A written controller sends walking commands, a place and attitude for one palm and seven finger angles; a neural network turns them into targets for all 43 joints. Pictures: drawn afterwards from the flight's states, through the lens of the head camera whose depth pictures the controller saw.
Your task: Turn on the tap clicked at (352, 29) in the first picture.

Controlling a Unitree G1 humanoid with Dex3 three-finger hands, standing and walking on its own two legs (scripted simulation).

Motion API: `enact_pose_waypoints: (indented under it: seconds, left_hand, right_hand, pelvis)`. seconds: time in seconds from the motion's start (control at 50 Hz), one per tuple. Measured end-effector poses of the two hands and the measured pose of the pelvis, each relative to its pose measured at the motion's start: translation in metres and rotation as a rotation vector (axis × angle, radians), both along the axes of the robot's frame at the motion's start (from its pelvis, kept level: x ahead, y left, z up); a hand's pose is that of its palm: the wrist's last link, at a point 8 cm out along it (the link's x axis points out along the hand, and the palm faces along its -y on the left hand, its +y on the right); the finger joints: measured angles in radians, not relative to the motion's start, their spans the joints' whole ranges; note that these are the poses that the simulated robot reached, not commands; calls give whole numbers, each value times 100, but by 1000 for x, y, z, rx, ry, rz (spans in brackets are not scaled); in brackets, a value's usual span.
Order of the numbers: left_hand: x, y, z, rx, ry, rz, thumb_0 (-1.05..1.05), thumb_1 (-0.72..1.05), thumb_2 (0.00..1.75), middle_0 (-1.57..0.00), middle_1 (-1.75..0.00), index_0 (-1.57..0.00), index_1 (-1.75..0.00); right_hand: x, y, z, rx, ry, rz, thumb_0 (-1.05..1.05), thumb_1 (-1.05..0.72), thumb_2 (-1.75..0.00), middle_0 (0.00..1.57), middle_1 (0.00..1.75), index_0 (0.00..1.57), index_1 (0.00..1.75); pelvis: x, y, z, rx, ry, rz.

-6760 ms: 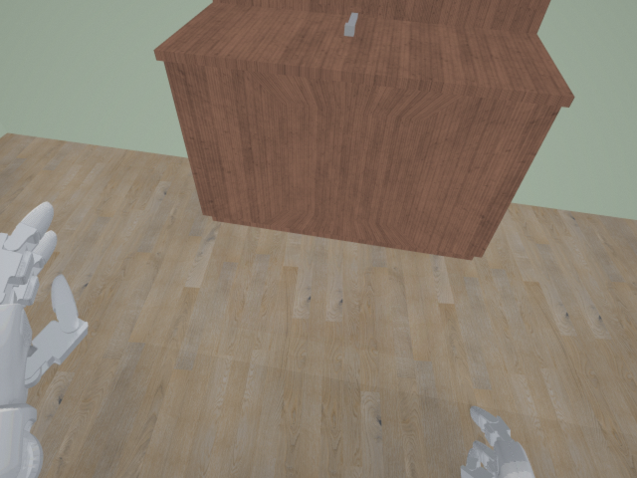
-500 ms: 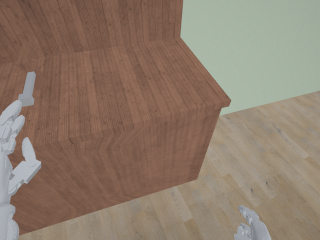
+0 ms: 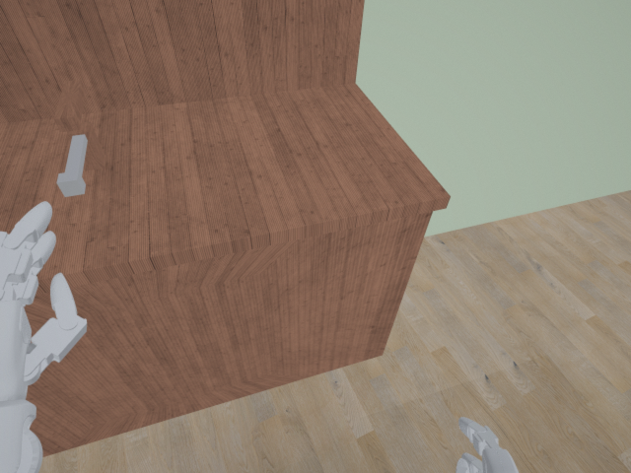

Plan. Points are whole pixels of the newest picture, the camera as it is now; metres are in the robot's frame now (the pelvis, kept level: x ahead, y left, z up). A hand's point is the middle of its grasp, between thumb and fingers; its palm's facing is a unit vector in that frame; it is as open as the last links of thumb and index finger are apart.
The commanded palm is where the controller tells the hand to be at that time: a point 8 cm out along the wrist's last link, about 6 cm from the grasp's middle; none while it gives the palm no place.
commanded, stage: come to a stop and stand still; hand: left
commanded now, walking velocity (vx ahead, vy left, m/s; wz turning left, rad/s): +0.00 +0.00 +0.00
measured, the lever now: (71, 183) +0.48 +0.42 +0.09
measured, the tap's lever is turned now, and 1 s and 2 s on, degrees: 0 0 0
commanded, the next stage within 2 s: look again from close up in 0.80 s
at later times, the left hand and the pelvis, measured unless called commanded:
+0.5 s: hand (75, 297) +0.24 +0.26 +0.16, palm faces +0.42 -0.83 -0.36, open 7.4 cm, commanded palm +0.18 +0.29 +0.18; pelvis +0.02 +0.01 +0.00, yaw +0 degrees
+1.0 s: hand (38, 249) +0.27 +0.30 +0.19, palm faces +0.52 -0.76 -0.39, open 7.4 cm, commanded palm +0.18 +0.29 +0.18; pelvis +0.03 +0.00 +0.00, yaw +0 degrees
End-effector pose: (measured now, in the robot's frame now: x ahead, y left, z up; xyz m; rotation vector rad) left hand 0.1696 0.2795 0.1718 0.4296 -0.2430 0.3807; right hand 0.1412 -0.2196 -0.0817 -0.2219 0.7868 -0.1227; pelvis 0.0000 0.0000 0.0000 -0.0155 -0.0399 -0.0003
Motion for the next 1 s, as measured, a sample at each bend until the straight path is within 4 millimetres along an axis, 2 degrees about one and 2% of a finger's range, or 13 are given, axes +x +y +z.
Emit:
enact_pose_waypoints:
  seconds: [0.1,0.18,0.32,0.62,0.76,0.9,0.94,1.0]
  left_hand:
    - [2,13,5,20,-6,15,2,89,90,-22,-30,-21,-30]
    - [4,18,6,36,-15,24,2,89,90,-21,-30,-21,-30]
    - [9,13,0,9,-3,22,2,89,90,-21,-30,-21,-30]
    - [33,14,3,6,3,10,2,89,90,-21,-30,-21,-30]
    - [35,11,3,5,8,9,2,89,90,-21,-30,-21,-30]
    - [35,11,0,-6,15,22,2,89,90,-21,-30,-21,-30]
    - [43,25,15,116,-24,20,2,89,90,-22,-31,-21,-30]
    - [55,52,30,107,-119,79,2,88,90,-22,-31,-21,-30]
  right_hand:
    - [-5,7,3,-7,15,-3,2,-90,-90,20,30,20,30]
    - [-1,10,2,-2,3,3,2,-90,-90,20,30,20,30]
    - [16,10,2,2,-21,13,2,-90,-90,20,30,20,30]
    - [50,7,13,-10,-56,5,2,-90,-90,20,30,20,30]
    - [57,6,12,-3,-57,9,2,-90,-90,20,30,20,30]
    - [56,4,10,-5,-41,11,2,-90,-90,20,30,20,30]
    - [52,4,9,-23,-34,45,2,-90,-90,20,30,20,30]
    - [47,6,9,0,-31,65,2,-90,-90,20,30,20,30]
  pelvis:
    - [1,7,4,-2,6,1]
    - [3,9,2,11,2,4]
    - [11,11,1,5,11,1]
    - [32,11,4,4,25,3]
    - [36,9,4,4,28,5]
    - [37,7,4,2,31,8]
    - [33,4,3,-4,33,19]
    - [26,4,3,6,25,8]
